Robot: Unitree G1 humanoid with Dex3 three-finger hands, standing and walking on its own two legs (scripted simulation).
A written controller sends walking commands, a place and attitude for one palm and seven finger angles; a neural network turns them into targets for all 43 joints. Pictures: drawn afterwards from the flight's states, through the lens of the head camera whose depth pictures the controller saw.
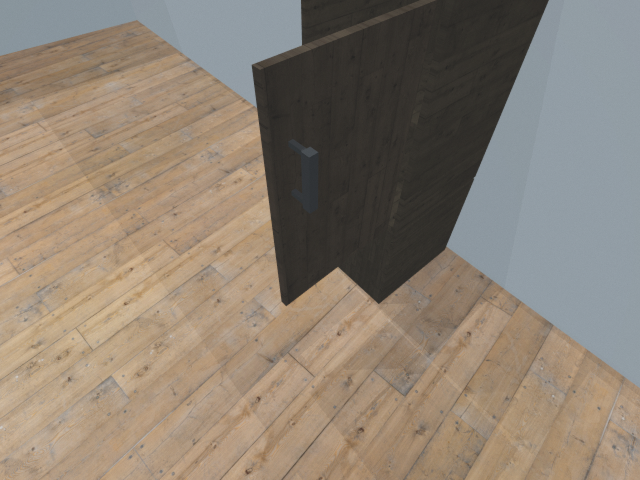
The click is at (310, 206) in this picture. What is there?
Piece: cupboard door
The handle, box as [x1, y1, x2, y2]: [288, 139, 318, 213]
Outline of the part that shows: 292,139 288,141 288,146 301,155 302,192 299,192 295,188 291,191 291,194 303,204 303,208 309,213 317,208 318,152 311,147 305,148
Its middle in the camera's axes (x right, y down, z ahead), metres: -0.03 -0.10 +0.64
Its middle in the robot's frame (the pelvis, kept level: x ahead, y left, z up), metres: +0.56 +0.06 +0.05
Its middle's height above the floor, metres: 0.83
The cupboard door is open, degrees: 92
